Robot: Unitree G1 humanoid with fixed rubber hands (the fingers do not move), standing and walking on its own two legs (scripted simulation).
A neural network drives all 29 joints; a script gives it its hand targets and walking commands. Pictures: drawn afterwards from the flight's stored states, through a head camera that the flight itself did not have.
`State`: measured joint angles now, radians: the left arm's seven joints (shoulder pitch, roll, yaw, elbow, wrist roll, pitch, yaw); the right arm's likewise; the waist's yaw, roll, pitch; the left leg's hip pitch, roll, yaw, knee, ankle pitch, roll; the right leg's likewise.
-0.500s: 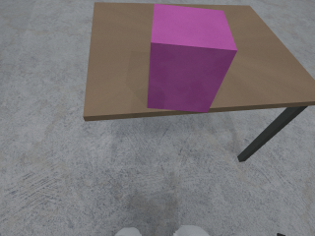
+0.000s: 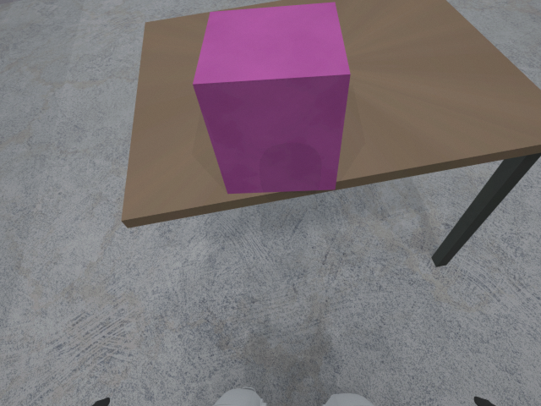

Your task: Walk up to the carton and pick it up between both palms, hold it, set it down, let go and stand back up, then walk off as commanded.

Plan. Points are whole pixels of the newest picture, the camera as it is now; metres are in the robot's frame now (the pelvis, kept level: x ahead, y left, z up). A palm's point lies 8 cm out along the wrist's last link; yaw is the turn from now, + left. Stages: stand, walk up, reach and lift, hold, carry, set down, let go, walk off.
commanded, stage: stand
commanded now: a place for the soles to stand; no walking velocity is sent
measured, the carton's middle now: (276, 106) +0.59 +0.00 +0.07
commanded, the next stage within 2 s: none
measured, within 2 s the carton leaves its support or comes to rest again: neither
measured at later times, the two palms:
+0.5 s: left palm out of the picture +0.07 +0.29 -0.10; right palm out of the picture +0.04 -0.31 -0.11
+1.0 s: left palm out of the picture +0.05 +0.31 -0.10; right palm out of the picture +0.02 -0.30 -0.11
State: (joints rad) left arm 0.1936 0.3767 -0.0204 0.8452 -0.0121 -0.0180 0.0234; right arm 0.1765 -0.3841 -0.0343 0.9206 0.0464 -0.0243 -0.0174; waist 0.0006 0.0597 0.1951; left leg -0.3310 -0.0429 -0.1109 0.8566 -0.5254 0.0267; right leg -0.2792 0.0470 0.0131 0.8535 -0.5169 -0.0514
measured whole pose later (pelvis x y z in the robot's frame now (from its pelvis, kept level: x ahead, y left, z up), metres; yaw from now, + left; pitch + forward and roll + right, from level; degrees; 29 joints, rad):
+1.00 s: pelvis -0.05 +0.01 +0.00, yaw +0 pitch -8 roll +0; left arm 0.17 0.38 -0.02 0.85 -0.01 -0.01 0.01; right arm 0.18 -0.38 -0.03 0.93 0.05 -0.03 -0.02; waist 0.00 0.01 0.20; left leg -0.32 -0.04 -0.11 0.83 -0.37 -0.02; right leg -0.28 0.04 0.01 0.85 -0.43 -0.03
